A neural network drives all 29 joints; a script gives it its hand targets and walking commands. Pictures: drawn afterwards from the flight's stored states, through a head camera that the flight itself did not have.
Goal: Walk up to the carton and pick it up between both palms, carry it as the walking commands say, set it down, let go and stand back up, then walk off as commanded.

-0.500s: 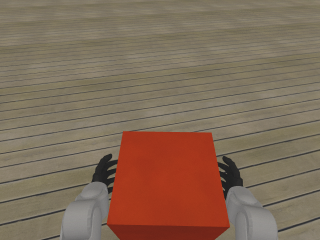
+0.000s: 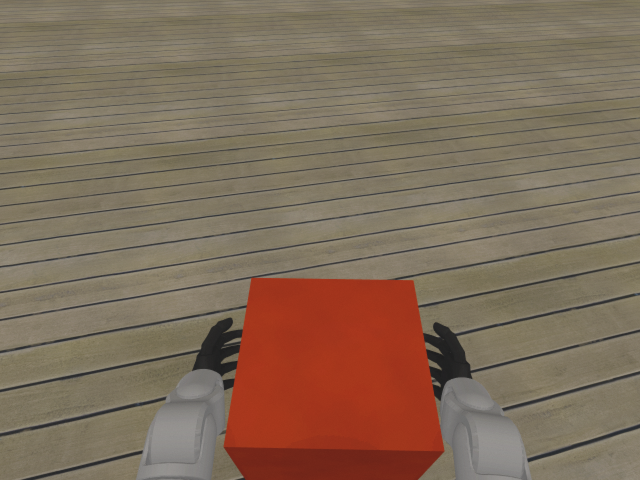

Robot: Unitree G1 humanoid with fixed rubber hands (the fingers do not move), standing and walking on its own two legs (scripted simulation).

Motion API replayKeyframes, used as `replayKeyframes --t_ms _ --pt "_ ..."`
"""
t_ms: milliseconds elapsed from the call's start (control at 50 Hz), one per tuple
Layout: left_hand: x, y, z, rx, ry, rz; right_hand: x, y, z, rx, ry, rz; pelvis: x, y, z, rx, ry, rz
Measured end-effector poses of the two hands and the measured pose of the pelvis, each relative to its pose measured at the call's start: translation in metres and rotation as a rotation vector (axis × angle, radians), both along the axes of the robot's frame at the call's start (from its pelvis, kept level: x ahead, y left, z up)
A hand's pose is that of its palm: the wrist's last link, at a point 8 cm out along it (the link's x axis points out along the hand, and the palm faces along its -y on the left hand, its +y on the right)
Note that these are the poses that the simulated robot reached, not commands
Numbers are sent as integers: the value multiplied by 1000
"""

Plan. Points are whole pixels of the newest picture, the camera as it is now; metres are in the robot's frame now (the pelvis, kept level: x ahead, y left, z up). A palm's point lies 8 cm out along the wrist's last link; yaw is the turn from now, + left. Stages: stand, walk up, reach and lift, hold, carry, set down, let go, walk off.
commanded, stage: carry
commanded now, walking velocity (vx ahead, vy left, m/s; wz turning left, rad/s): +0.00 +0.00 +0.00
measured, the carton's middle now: (330, 392) +0.27 +0.00 -0.04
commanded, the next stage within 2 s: none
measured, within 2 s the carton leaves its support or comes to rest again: neither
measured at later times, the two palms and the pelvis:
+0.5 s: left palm (202, 372) +0.27 +0.16 +0.01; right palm (441, 382) +0.26 -0.14 +0.02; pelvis +0.01 +0.01 +0.00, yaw -1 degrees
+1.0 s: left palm (181, 381) +0.26 +0.19 +0.01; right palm (421, 383) +0.26 -0.12 +0.01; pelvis +0.00 +0.04 +0.00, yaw -1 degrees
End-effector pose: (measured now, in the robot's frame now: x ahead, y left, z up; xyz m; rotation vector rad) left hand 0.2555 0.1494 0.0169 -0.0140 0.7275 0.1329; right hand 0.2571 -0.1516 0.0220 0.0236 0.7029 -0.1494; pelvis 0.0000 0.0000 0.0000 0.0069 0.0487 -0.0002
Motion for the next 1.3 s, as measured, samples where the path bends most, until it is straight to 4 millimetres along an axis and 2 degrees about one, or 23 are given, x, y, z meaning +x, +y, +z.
replayKeyframes --t_ms 400,660,800,980,1060,1160,1200,1300 --pt "12 8 -1 57 -45 -51 7 8 -4 -35 -42 17 7 11 1 -4 -16 -12" --pt "9 22 -6 87 -54 -61 8 21 -9 -66 -49 53 4 21 2 -5 -26 -12" --pt "7 29 -14 88 -35 -61 9 29 -17 -77 -29 73 3 26 2 -6 -26 -12" --pt "1 35 -12 100 -46 -62 8 35 -13 -78 -60 72 -1 34 2 -6 -22 -16" --pt "-6 38 7 53 -92 -22 -2 39 3 -28 -105 26 -11 38 0 -9 -16 -14" --pt "-28 41 50 -73 -170 62 -30 42 44 91 -183 -69 -24 44 -5 -22 1 -11" --pt "-40 43 61 -64 -180 53 -41 44 55 85 -193 -65 -29 46 -7 -23 7 -13" --pt "-72 47 66 -45 -114 49 -73 48 58 69 -126 -52 -44 49 -10 -18 0 -18"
